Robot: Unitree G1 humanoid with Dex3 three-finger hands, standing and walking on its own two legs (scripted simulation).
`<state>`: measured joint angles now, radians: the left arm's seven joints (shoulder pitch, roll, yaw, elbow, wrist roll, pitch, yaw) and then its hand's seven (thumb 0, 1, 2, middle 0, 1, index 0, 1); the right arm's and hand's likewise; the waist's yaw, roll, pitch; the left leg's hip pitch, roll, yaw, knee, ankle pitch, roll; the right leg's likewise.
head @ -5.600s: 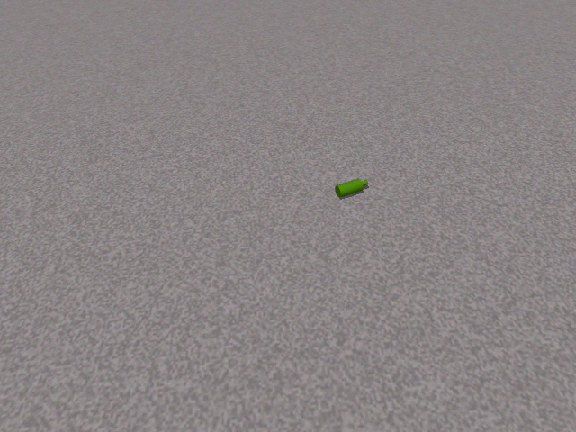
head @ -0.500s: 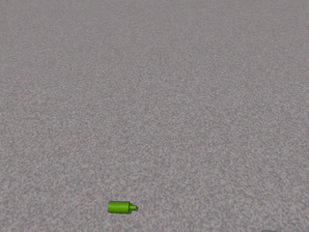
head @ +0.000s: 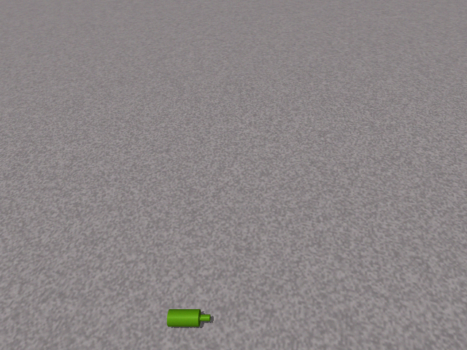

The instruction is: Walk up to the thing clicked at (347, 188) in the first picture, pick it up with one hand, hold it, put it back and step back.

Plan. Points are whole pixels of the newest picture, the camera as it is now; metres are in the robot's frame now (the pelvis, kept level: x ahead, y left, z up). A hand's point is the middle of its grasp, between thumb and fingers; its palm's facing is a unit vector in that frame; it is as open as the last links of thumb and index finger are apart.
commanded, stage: walk up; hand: left
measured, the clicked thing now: (189, 317) +0.40 +0.24 -0.75
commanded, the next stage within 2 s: stand in 0.30 s
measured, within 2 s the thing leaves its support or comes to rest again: neither
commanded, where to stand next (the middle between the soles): +0.01 +0.01 m, yaw -1 degrees
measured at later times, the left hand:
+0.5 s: hand out of the picture +0.10 +0.25 -0.16, palm faces -0.03 -0.94 -0.35, open 7.4 cm
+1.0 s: hand out of the picture +0.07 +0.25 -0.16, palm faces -0.03 -0.94 -0.34, open 7.4 cm
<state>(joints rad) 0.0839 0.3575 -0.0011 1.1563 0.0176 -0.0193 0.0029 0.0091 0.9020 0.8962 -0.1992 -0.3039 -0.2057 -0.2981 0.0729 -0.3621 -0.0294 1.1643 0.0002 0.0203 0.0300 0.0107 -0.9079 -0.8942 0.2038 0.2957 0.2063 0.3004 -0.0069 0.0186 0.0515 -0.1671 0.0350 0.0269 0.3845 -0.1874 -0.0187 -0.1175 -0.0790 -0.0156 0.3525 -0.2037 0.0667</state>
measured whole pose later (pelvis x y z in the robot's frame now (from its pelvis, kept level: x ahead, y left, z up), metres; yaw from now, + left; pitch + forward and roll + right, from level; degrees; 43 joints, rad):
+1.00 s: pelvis +0.00 -0.01 +0.00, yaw +0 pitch -2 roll +0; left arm 0.11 0.36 0.01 1.13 0.02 0.00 -0.01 0.01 0.90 0.90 -0.20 -0.30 -0.21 -0.30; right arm 0.08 -0.35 -0.01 1.14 -0.01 0.00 0.02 0.01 -0.91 -0.89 0.20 0.30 0.21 0.30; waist 0.00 -0.01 0.05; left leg -0.14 0.05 0.02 0.35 -0.18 -0.03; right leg -0.08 -0.07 -0.02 0.31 -0.19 0.06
